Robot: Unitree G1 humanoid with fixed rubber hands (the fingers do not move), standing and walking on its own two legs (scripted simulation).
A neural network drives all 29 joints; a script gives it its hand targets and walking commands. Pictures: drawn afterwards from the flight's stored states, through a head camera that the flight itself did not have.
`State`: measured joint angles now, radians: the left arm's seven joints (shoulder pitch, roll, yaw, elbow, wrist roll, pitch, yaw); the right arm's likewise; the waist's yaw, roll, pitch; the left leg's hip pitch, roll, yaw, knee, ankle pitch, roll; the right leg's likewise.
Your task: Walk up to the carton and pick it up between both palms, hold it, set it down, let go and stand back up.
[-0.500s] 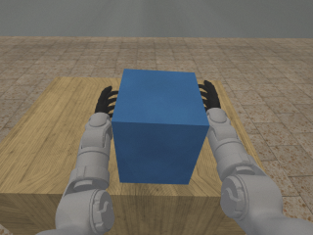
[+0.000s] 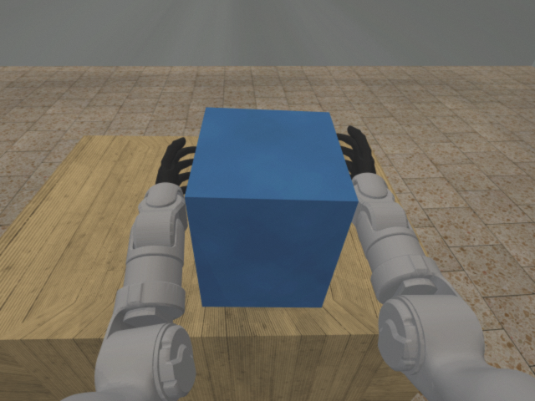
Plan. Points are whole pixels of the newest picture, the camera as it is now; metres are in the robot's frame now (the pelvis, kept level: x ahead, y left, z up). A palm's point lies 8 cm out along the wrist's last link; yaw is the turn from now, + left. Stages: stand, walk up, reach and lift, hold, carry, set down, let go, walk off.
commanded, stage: reach and lift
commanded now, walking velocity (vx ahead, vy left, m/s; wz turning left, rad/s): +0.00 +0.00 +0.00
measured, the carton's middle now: (265, 210) +0.38 +0.02 +0.12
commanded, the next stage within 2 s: hold in 0.78 s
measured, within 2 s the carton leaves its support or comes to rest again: neither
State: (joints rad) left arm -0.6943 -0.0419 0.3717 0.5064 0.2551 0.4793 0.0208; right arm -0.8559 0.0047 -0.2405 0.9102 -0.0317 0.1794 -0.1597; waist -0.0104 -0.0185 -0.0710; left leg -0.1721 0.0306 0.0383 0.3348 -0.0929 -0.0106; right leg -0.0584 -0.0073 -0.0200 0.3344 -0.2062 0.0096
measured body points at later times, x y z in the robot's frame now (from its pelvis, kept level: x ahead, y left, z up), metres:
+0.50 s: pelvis +0.00 +0.00 +0.00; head -0.06 +0.01 +0.45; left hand +0.39 +0.16 +0.18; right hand +0.41 -0.13 +0.20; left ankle +0.06 +0.12 -0.75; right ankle -0.01 -0.12 -0.75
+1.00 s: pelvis +0.00 +0.00 +0.00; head -0.07 +0.01 +0.44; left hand +0.38 +0.16 +0.20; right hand +0.40 -0.14 +0.22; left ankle +0.06 +0.12 -0.75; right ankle -0.01 -0.12 -0.75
